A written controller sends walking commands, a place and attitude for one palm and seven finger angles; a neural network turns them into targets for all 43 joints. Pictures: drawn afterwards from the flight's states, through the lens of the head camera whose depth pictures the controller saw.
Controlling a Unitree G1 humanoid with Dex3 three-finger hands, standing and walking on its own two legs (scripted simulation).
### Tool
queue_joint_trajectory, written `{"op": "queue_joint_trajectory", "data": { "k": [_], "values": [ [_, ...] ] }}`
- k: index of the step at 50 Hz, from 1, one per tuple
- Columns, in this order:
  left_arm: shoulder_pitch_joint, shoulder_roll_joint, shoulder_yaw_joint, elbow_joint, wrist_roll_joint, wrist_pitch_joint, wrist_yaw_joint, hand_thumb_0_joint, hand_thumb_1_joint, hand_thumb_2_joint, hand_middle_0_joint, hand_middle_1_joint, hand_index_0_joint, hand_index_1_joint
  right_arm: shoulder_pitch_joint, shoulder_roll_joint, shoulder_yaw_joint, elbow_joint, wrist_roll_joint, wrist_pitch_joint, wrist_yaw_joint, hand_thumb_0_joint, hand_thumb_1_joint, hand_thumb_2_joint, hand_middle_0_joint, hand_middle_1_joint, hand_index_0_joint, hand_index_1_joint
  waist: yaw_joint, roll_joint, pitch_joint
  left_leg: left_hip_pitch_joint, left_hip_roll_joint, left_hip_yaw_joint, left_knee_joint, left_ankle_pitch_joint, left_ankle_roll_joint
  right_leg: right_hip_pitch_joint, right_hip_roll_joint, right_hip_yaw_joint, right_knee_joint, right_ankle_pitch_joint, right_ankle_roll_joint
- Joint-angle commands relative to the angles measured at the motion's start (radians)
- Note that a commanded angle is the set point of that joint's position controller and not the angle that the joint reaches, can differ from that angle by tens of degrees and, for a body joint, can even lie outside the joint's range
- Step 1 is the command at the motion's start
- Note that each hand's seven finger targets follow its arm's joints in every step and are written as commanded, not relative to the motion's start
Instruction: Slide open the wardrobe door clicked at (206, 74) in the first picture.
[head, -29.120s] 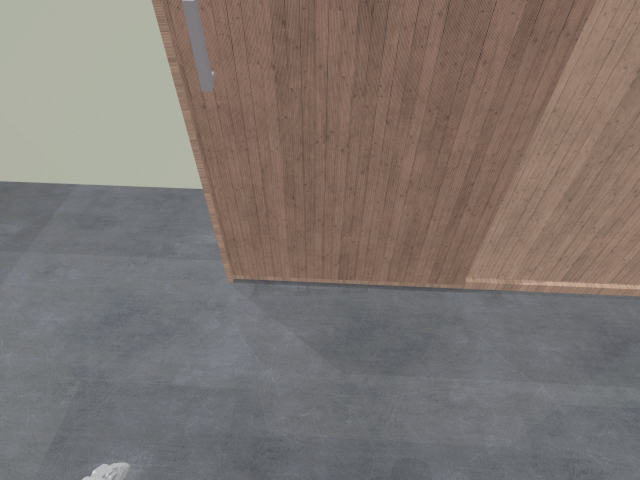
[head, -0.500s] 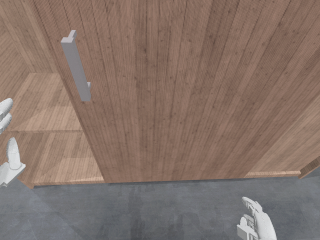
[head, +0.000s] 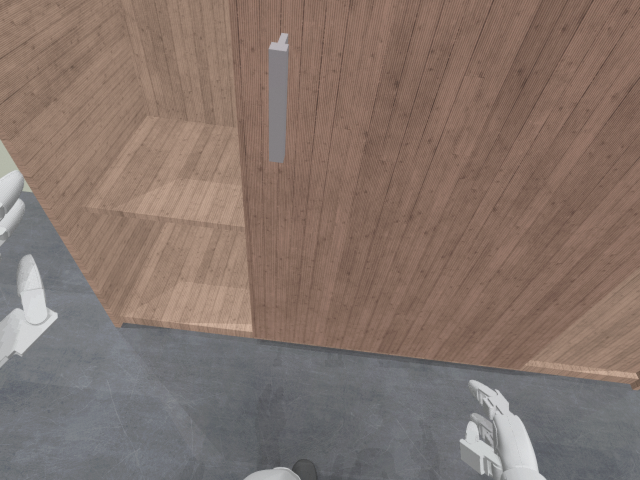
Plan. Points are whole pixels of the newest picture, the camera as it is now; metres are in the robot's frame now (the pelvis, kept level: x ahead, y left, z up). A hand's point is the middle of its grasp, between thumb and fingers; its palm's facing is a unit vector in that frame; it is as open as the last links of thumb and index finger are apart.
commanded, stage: step back with the hand held close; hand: left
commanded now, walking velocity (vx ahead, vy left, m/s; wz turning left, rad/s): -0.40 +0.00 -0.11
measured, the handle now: (280, 101) +0.61 +0.15 +0.16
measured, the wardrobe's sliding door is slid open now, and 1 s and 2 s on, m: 0.45 0.45 0.45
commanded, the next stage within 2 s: stop stepping back and stand still in 0.14 s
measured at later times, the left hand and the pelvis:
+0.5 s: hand out of the picture +0.10 +0.40 +0.19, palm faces +0.38 -0.90 -0.22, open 7.5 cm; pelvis -0.17 +0.15 -0.01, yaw -6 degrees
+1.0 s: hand out of the picture -0.10 +0.43 +0.18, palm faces +0.25 -0.87 -0.42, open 7.5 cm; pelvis -0.31 +0.22 -0.01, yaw -3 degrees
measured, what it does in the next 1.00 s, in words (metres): walks backwards: right foot, then left foot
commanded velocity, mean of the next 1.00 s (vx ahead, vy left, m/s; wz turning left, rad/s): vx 0.08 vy -0.18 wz -0.02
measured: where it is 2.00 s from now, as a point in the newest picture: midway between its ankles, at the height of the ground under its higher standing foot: outside the picture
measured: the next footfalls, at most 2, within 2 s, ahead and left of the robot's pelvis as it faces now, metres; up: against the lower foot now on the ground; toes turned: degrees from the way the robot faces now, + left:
right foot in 0.26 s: -0.03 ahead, -0.14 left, +0.00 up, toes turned -4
left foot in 0.34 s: +0.02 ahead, +0.18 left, +0.00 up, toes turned -10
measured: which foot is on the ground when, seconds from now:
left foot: down 0.00-0.20, up 0.22-0.32, down 0.34-0.56, up 0.58-0.74, down 0.76-0.98, up 1.00-1.00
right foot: down 0.00-0.10, up 0.12-0.24, down 0.26-0.32, up 0.34-0.64, down 0.66-0.76, up 0.78-0.98, down 1.00-1.00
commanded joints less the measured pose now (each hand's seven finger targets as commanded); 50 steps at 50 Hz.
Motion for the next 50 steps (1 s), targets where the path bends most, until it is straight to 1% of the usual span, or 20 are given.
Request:
{"op": "queue_joint_trajectory", "data": {
  "k": [1, 6, 8, 10, 11, 13, 14, 16, 17, 19, 21, 27, 30, 33, 34, 36, 39, 41, 47, 50],
  "values": [
    [-0.115, 0.17, 0.093, -0.157, 0.001, -0.077, 0.02, 0.0, 0.9, 0.9, -0.2, -0.3, -0.2, -0.3, -0.035, -0.142, -0.07, -0.127, 0.002, -0.043, -0.017, 0.0, -0.9, -0.9, 0.2, 0.3, 0.2, 0.3, -0.058, -0.068, -0.07, 0.451, 0.107, -0.231, 0.159, -0.269, -0.07, -0.526, -0.194, 0.211, -0.228, -0.306, -0.111],
    [-0.192, 0.208, 0.151, -0.204, 0.017, -0.07, 0.002, 0.0, 0.9, 0.9, -0.2, -0.3, -0.2, -0.3, -0.08, -0.171, -0.082, -0.158, -0.013, -0.048, -0.021, 0.0, -0.9, -0.9, 0.2, 0.3, 0.2, 0.3, -0.002, 0.365, -0.133, -0.185, 0.317, -0.455, -0.528, -0.734, -0.135, 0.117, 0.112, -0.07, 0.511, -0.284, -0.017],
    [-0.197, 0.25, 0.183, -0.273, -0.022, -0.075, -0.012, 0.0, 0.9, 0.9, -0.2, -0.3, -0.2, -0.3, -0.068, -0.133, -0.117, -0.165, -0.023, -0.056, 0.007, 0.0, -0.9, -0.9, 0.2, 0.3, 0.2, 0.3, 0.043, 0.341, -0.216, -0.166, 0.201, -0.19, -0.51, -0.395, -0.352, 0.252, 0.132, -0.16, 0.549, -0.393, -0.049],
    [0.025, 0.241, 0.193, -0.261, -0.03, -0.108, 0.007, 0.0, 0.9, 0.9, -0.2, -0.3, -0.2, -0.3, -0.05, -0.126, -0.128, -0.151, 0.037, -0.086, 0.038, 0.0, -0.9, -0.9, 0.2, 0.3, 0.2, 0.3, 0.105, -0.023, -0.226, 0.115, -0.015, -0.019, 0.361, -0.19, -0.404, -0.02, -0.094, -0.04, 0.09, -0.407, -0.168],
    [0.104, 0.185, 0.14, -0.235, -0.023, -0.139, 0.007, 0.0, 0.9, 0.9, -0.2, -0.3, -0.2, -0.3, -0.028, -0.111, -0.127, -0.105, 0.083, -0.096, 0.045, 0.0, -0.9, -0.9, 0.2, 0.3, 0.2, 0.3, 0.062, -0.525, -0.143, 0.37, 0.02, -0.31, 1.128, -0.384, -0.265, -0.58, -0.457, 0.369, -0.146, -0.272, -0.283],
    [-0.089, 0.199, 0.212, -0.292, -0.001, -0.113, -0.026, 0.0, 0.9, 0.9, -0.2, -0.3, -0.2, -0.3, -0.007, -0.069, -0.126, -0.075, 0.058, -0.093, 0.083, 0.0, -0.9, -0.9, 0.2, 0.3, 0.2, 0.3, -0.031, -0.255, -0.019, -0.032, 0.101, -0.532, 1.322, -0.641, 0.07, -0.537, -0.536, 0.364, -0.08, -0.035, -0.308],
    [-0.263, 0.279, 0.235, -0.424, -0.018, -0.106, -0.046, 0.0, 0.9, 0.9, -0.2, -0.3, -0.2, -0.3, 0.007, -0.041, -0.043, -0.141, -0.013, -0.095, 0.095, 0.0, -0.9, -0.9, 0.2, 0.3, 0.2, 0.3, -0.101, -0.006, -0.022, 0.011, 0.197, -0.418, 0.712, -0.547, 0.07, -0.379, -0.452, 0.275, 0.066, 0.121, -0.074],
    [-0.413, 0.178, 0.119, -0.246, -0.004, -0.083, -0.051, 0.0, 0.9, 0.9, -0.2, -0.3, -0.2, -0.3, 0.007, -0.15, -0.085, -0.05, 0.012, -0.076, 0.045, 0.0, -0.9, -0.9, 0.2, 0.3, 0.2, 0.3, -0.124, 0.329, 0.003, 0.101, 0.049, -0.22, 0.056, -0.21, -0.11, -0.367, -0.107, -0.076, 0.59, -0.269, -0.011],
    [-0.445, 0.159, 0.102, -0.222, 0.014, -0.072, -0.035, 0.0, 0.9, 0.9, -0.2, -0.3, -0.2, -0.3, -0.052, -0.221, -0.123, -0.068, 0.001, -0.108, 0.047, 0.0, -0.9, -0.9, 0.2, 0.3, 0.2, 0.3, -0.09, 0.719, 0.01, 0.073, 0.245, -0.561, -0.166, -0.211, -0.092, -0.45, 0.028, -0.043, 0.849, -0.488, 0.013],
    [-0.443, 0.264, 0.204, -0.174, 0.032, -0.1, 0.0, 0.0, 0.9, 0.9, -0.2, -0.3, -0.2, -0.3, 0.004, -0.176, -0.118, -0.044, -0.003, -0.153, 0.028, 0.0, -0.9, -0.9, 0.2, 0.3, 0.2, 0.3, -0.084, 0.406, 0.048, -0.056, 0.364, -0.723, -0.257, -0.688, 0.037, -0.44, 0.009, 0.067, 0.901, -0.332, 0.027],
    [-0.421, 0.217, 0.148, -0.363, 0.012, -0.062, -0.029, 0.0, 0.9, 0.9, -0.2, -0.3, -0.2, -0.3, -0.03, -0.157, -0.12, -0.085, -0.006, -0.143, 0.076, 0.0, -0.9, -0.9, 0.2, 0.3, 0.2, 0.3, -0.076, 0.265, -0.039, 0.028, 0.278, -0.783, -0.357, -0.834, -0.208, -0.419, 0.052, 0.06, 0.983, -0.262, 0.028],
    [0.054, 0.192, 0.142, -0.514, -0.033, -0.011, -0.011, 0.0, 0.9, 0.9, -0.2, -0.3, -0.2, -0.3, -0.104, -0.068, -0.127, -0.131, -0.017, -0.097, 0.106, 0.0, -0.9, -0.9, 0.2, 0.3, 0.2, 0.3, 0.046, 0.473, -0.229, -0.135, 0.068, -0.126, -0.318, -0.395, -0.407, 0.293, 0.125, -0.273, 0.369, -0.331, -0.054],
    [0.19, 0.139, 0.142, -0.292, -0.014, 0.011, 0.0, 0.0, 0.9, 0.9, -0.2, -0.3, -0.2, -0.3, 0.004, -0.046, -0.103, -0.073, 0.05, -0.029, 0.064, 0.0, -0.9, -0.9, 0.2, 0.3, 0.2, 0.3, -0.024, -0.437, -0.174, -0.219, 0.016, -0.256, 1.03, -0.507, 0.168, 0.02, -0.311, 0.171, -0.037, -0.117, -0.273],
    [-0.228, 0.481, 0.406, -0.339, -0.043, -0.05, 0.023, 0.0, 0.9, 0.9, -0.2, -0.3, -0.2, -0.3, -0.054, -0.043, -0.04, -0.126, -0.033, -0.018, 0.059, 0.0, -0.9, -0.9, 0.2, 0.3, 0.2, 0.3, -0.086, -0.193, 0.011, -0.328, 0.204, -0.259, 0.784, -0.466, -0.046, -0.061, -0.458, 0.331, -0.053, -0.264, -0.101],
    [-0.271, 0.319, 0.296, -0.092, -0.046, -0.031, 0.037, 0.0, 0.9, 0.9, -0.2, -0.3, -0.2, -0.3, -0.052, -0.034, -0.017, -0.106, -0.032, -0.023, 0.058, 0.0, -0.9, -0.9, 0.2, 0.3, 0.2, 0.3, -0.102, -0.12, 0.056, -0.172, 0.191, -0.185, 0.505, -0.359, -0.07, -0.166, -0.386, 0.155, 0.034, -0.273, 0.036],
    [-0.245, 0.152, 0.133, 0.183, -0.018, 0.036, 0.031, 0.0, 0.9, 0.9, -0.2, -0.3, -0.2, -0.3, 0.024, -0.129, -0.088, -0.01, 0.017, -0.035, 0.016, 0.0, -0.9, -0.9, 0.2, 0.3, 0.2, 0.3, -0.094, -0.055, -0.06, 0.207, 0.064, 0.009, 0.165, -0.196, -0.043, -0.211, -0.174, -0.104, 0.241, -0.264, -0.091],
    [-0.328, 0.282, 0.19, -0.075, -0.01, -0.031, -0.007, 0.0, 0.9, 0.9, -0.2, -0.3, -0.2, -0.3, -0.048, -0.167, -0.087, -0.089, -0.014, -0.06, -0.003, 0.0, -0.9, -0.9, 0.2, 0.3, 0.2, 0.3, -0.077, 0.351, 0.074, 0.185, 0.513, -0.83, -0.259, -0.281, 0.11, -0.54, -0.033, 0.015, 0.805, -0.356, 0.02],
    [-0.182, 0.225, 0.157, -0.199, -0.021, -0.049, -0.048, 0.0, 0.9, 0.9, -0.2, -0.3, -0.2, -0.3, -0.043, -0.148, -0.099, -0.115, -0.026, -0.062, 0.027, 0.0, -0.9, -0.9, 0.2, 0.3, 0.2, 0.3, -0.048, 0.138, 0.033, 0.03, 0.438, -0.691, -0.261, -0.44, 0.133, -0.362, -0.088, 0.045, 0.763, -0.188, 0.036],
    [-0.006, 0.21, 0.154, -0.48, 0.018, -0.052, 0.0, 0.0, 0.9, 0.9, -0.2, -0.3, -0.2, -0.3, -0.078, -0.131, -0.105, -0.181, -0.006, -0.061, 0.076, 0.0, -0.9, -0.9, 0.2, 0.3, 0.2, 0.3, 0.021, 0.422, -0.152, -0.383, 0.236, -0.146, -0.052, -0.715, 0.007, 0.362, -0.002, -0.159, 0.384, -0.282, -0.019],
    [0.0, 0.261, 0.228, -0.372, 0.011, -0.011, 0.042, 0.0, 0.9, 0.9, -0.2, -0.3, -0.2, -0.3, -0.104, -0.075, -0.091, -0.17, 0.027, -0.041, 0.027, 0.0, -0.9, -0.9, 0.2, 0.3, 0.2, 0.3, -0.005, -0.304, -0.014, -0.367, 0.022, -0.103, 0.916, -0.487, -0.062, -0.121, -0.426, 0.675, -0.325, -0.764, -0.277]
  ]
}}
